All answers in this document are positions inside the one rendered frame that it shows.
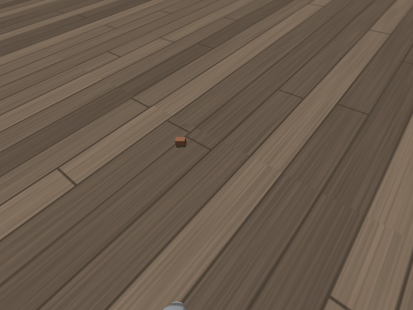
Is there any small box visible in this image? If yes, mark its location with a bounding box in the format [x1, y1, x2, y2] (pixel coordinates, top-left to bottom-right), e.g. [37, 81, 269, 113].
[175, 137, 186, 145]

